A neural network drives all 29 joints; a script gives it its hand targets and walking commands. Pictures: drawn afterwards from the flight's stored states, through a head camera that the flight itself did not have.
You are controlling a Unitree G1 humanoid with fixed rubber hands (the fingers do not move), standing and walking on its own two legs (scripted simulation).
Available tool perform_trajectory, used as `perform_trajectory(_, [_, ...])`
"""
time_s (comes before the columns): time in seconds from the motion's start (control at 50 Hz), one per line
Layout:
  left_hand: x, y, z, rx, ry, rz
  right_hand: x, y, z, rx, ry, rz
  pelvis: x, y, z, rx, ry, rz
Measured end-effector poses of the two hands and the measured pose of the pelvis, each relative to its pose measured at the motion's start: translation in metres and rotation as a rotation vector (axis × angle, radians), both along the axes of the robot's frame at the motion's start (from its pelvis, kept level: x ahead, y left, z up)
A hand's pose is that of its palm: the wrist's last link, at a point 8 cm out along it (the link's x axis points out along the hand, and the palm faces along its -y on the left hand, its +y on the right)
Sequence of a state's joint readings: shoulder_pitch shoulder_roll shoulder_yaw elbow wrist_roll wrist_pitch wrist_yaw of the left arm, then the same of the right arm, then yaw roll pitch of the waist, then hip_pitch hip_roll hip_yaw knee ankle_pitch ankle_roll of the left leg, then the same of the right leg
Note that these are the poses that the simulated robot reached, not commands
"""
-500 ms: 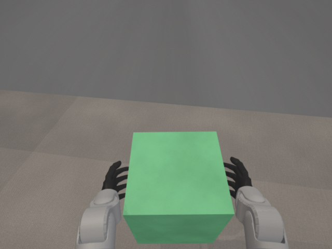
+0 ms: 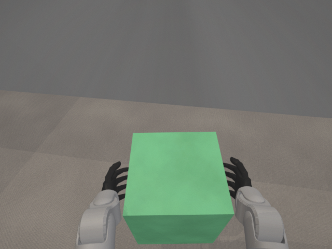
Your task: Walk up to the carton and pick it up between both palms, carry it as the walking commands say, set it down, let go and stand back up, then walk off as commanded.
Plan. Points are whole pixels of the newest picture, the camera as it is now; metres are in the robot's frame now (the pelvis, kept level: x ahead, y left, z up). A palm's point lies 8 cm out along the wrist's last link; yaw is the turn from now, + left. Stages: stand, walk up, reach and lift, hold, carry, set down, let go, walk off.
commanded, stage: carry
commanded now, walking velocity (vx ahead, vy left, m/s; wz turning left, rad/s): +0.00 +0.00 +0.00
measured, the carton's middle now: (174, 190) +0.31 +0.00 -0.02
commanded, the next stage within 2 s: hold in 0.22 s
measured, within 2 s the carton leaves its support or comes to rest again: neither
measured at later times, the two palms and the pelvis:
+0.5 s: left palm (113, 210) +0.24 +0.15 +0.02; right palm (243, 211) +0.24 -0.15 +0.01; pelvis -0.01 +0.00 +0.00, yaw +0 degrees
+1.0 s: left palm (117, 213) +0.25 +0.15 -0.02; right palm (235, 205) +0.27 -0.15 -0.03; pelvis -0.02 -0.02 -0.01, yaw +4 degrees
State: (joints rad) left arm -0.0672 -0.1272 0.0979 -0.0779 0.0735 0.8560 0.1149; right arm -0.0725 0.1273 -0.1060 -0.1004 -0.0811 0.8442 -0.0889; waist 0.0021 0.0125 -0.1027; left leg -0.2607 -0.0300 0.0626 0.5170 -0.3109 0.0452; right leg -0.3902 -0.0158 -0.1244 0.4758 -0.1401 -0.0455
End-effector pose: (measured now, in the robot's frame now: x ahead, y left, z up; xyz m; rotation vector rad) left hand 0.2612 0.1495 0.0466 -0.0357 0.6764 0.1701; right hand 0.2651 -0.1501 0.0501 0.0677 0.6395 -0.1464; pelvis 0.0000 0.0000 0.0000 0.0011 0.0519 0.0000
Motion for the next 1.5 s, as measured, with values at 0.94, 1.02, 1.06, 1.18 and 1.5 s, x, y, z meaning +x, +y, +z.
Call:
perform_trajectory(0.94, [-0.028,0.004,-0.072,0.055,0.116,0.054,-0.001,0.006,-0.078,0.001,0.111,0.095,-0.021,-0.022,-0.005,0.005,-0.176,0.069])
perform_trajectory(1.02, [-0.007,-0.005,-0.068,0.038,0.039,0.027,0.005,-0.004,-0.076,-0.001,0.037,0.054,-0.022,-0.022,-0.008,0.005,-0.118,0.074])
perform_trajectory(1.06, [0.005,-0.010,-0.065,0.035,0.004,0.007,0.010,-0.009,-0.072,-0.002,0.003,0.027,-0.024,-0.022,-0.010,0.006,-0.097,0.067])
perform_trajectory(1.18, [0.017,-0.009,-0.074,0.017,0.000,-0.019,0.021,-0.008,-0.070,-0.011,-0.001,0.001,-0.030,-0.019,-0.015,0.006,-0.060,0.004])
perform_trajectory(1.5, [0.033,0.022,-0.137,0.048,0.064,0.004,0.036,0.022,-0.153,0.011,0.061,0.031,-0.034,0.010,-0.039,-0.004,0.174,0.007])
